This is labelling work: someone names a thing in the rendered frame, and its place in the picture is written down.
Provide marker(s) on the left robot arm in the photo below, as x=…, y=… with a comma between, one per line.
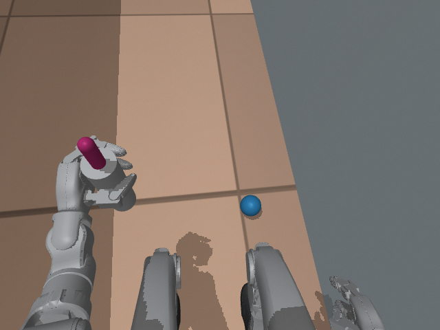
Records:
x=65, y=300

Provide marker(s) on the left robot hand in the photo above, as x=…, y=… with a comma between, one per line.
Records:
x=75, y=192

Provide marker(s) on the right robot hand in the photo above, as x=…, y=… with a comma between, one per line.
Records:
x=359, y=315

